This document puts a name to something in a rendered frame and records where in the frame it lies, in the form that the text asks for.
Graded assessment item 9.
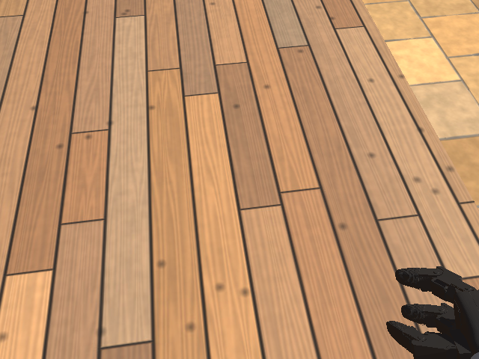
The right robot hand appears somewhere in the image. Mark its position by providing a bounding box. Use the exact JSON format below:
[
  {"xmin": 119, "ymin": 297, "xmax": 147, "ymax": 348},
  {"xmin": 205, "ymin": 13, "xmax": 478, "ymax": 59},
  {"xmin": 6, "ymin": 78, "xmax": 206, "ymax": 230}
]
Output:
[{"xmin": 386, "ymin": 266, "xmax": 479, "ymax": 359}]

